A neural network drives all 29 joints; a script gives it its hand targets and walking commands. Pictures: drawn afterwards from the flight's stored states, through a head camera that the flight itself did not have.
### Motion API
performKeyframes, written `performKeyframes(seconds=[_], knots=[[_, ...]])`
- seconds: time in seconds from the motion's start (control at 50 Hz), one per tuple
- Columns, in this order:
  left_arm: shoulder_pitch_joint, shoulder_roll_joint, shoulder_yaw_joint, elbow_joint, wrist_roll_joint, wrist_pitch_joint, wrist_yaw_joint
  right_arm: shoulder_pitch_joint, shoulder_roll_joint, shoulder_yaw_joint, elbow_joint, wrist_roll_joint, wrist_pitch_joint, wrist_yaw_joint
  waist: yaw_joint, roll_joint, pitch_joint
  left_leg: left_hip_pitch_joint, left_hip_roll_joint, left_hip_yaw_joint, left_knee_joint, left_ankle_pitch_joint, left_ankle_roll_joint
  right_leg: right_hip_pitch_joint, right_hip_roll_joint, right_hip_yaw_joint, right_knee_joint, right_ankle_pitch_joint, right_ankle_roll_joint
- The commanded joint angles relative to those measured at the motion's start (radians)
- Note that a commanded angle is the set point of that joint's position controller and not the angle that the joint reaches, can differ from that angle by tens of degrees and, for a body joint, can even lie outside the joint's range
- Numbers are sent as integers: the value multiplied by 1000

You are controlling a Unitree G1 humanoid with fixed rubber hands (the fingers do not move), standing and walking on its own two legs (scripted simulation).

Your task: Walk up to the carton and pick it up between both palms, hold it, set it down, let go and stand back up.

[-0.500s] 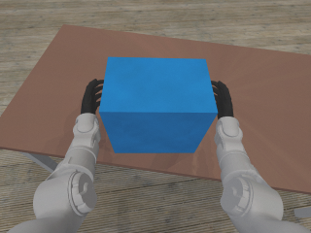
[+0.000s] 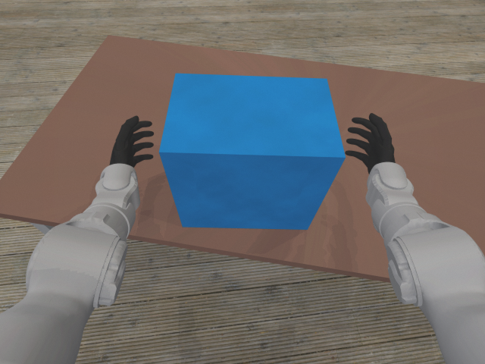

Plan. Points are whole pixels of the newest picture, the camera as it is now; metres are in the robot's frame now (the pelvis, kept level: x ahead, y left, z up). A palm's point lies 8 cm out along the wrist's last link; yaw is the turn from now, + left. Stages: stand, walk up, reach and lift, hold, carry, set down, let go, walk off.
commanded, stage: set down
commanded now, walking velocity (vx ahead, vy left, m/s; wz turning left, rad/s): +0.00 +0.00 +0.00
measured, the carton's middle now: (248, 159) +0.49 +0.00 +0.01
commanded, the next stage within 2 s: none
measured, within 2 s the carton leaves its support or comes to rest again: neither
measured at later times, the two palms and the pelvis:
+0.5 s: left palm (116, 139) +0.45 +0.21 +0.10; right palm (392, 139) +0.46 -0.23 +0.11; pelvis -0.03 -0.01 -0.02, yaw +1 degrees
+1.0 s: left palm (94, 88) +0.46 +0.22 +0.19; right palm (466, 88) +0.45 -0.27 +0.22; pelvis -0.01 +0.00 +0.01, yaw -1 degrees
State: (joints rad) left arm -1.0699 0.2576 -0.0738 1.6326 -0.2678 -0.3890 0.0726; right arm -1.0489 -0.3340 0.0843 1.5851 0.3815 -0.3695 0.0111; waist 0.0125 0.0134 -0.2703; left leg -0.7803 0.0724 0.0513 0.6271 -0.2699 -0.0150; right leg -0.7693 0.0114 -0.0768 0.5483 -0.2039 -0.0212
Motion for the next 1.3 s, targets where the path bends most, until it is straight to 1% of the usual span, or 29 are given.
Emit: performKeyframes(seconds=[0.0,0.06,0.12,0.16,0.28,0.36,0.4,0.42,0.46,0.48,0.5,0.52,0.54,0.56,0.58,0.6,0.62,0.68,0.7,0.76,0.78,0.86,0.88,0.9,0.98,1.02,1.04,1.2,1.28], knots=[[-527,169,-145,-163,-148,-23,-12,-465,-224,79,-167,100,19,47,-26,8,-627,291,-47,-2,31,363,-66,140,40,-2,55,316,48],[-563,190,-195,-202,-205,-6,-25,-496,-231,97,-202,132,57,70,-21,-12,-694,206,-52,0,52,293,-40,151,28,16,90,282,53],[-566,202,-210,-194,-213,13,-34,-506,-233,114,-204,154,83,89,2,-7,-690,115,-58,2,54,222,-19,161,17,29,108,233,56],[-582,218,-211,-216,-214,35,-33,-526,-251,96,-239,146,101,97,-3,-26,-696,86,-60,-3,50,171,-8,171,15,38,108,193,56],[-567,293,-144,-180,-176,112,-48,-557,-260,95,-277,135,152,65,5,-157,-677,-143,-97,19,26,90,35,442,-1,85,137,326,95],[-581,345,-54,-258,-127,135,-46,-585,-266,62,-393,98,168,23,8,-206,-754,-227,-117,36,-6,86,37,636,-13,125,142,420,111],[-613,353,-43,-382,-119,160,-32,-607,-280,25,-497,96,180,4,4,-155,-878,-160,-114,41,-11,154,27,668,-2,111,140,502,109],[-628,342,-53,-384,-133,174,-28,-617,-292,5,-467,80,193,-2,-14,-150,-861,-109,-110,29,-16,166,14,627,8,95,128,485,103],[-644,306,-79,-434,-141,200,-19,-611,-307,-7,-455,94,204,2,-36,-73,-870,32,-100,18,-3,251,-15,527,28,64,116,498,88],[-635,294,-91,-410,-145,215,-16,-601,-313,-12,-404,89,216,10,-45,-48,-814,118,-90,3,-1,275,-29,439,33,40,102,472,74],[-634,276,-99,-478,-154,235,-12,-585,-344,-6,-406,107,222,18,-45,-22,-848,242,-81,-2,6,348,-45,389,47,25,79,476,68],[-632,263,-118,-380,-142,255,-15,-565,-333,-8,-278,101,238,32,-70,10,-720,309,-65,-22,11,356,-59,271,53,8,53,399,54],[-640,253,-121,-461,-153,278,-10,-583,-379,9,-311,134,243,43,-40,49,-735,419,-57,-19,8,429,-74,235,60,-5,21,411,41],[-611,235,-125,-373,-134,299,-14,-561,-369,14,-211,122,256,54,-58,62,-618,453,-49,-38,18,428,-79,168,63,-1,-3,337,25],[-631,248,-109,-478,-134,326,-12,-582,-406,16,-264,146,263,59,-39,84,-661,524,-52,-32,18,499,-90,172,67,-7,-15,387,25],[-610,244,-118,-465,-113,353,-12,-561,-407,20,-223,150,276,64,-52,108,-604,552,-43,-38,12,528,-93,165,73,-5,-36,390,21],[-597,233,-119,-415,-106,374,-20,-556,-401,35,-168,146,293,70,-56,89,-521,569,-36,-46,-6,492,-89,150,69,-3,-59,346,18],[-594,223,-127,-397,-100,423,-24,-555,-412,59,-110,178,328,93,-36,116,-380,567,-30,-56,-65,471,-84,173,67,1,-95,298,9],[-613,223,-131,-458,-111,438,-22,-575,-425,63,-161,206,338,101,-16,130,-405,587,-30,-52,-82,455,-83,193,67,2,-104,289,8],[-639,243,-119,-522,-104,459,-12,-593,-410,72,-238,215,364,122,11,125,-445,550,-35,-48,-100,450,-58,257,57,14,-101,316,12],[-630,249,-121,-482,-110,464,-14,-588,-401,79,-234,203,374,127,13,89,-416,536,-37,-50,-117,411,-48,262,53,16,-111,293,16],[-569,262,-68,-603,-96,490,-8,-544,-411,107,-343,233,390,135,50,31,-497,537,-51,-35,-122,477,-35,391,56,22,-99,406,29],[-571,259,-64,-580,-82,503,-14,-551,-404,99,-331,222,397,131,43,37,-485,504,-59,-33,-134,447,-27,403,53,29,-101,390,30],[-557,269,-39,-605,-76,510,-19,-546,-409,91,-366,209,399,127,55,15,-503,494,-60,-33,-147,420,-16,435,49,34,-100,386,32],[-508,305,16,-640,-53,535,-37,-522,-389,97,-424,193,422,92,41,-100,-424,377,-79,-9,-178,314,25,571,33,65,-104,385,55],[-480,297,31,-642,-49,526,-41,-499,-378,86,-450,175,423,73,30,-113,-411,337,-84,-15,-195,302,30,639,20,78,-101,416,64],[-479,309,48,-638,-62,522,-46,-520,-374,88,-492,164,424,61,28,-163,-428,308,-86,-13,-200,275,42,673,20,82,-96,429,69],[-326,326,114,-757,-13,470,-79,-367,-337,21,-687,110,369,-23,-9,-142,-526,318,-109,0,-199,356,25,841,13,93,-73,602,83],[-254,283,108,-771,-4,478,-80,-288,-324,-6,-666,103,367,-34,-22,-79,-430,429,-96,-13,-204,334,-1,739,28,73,-112,476,64]])
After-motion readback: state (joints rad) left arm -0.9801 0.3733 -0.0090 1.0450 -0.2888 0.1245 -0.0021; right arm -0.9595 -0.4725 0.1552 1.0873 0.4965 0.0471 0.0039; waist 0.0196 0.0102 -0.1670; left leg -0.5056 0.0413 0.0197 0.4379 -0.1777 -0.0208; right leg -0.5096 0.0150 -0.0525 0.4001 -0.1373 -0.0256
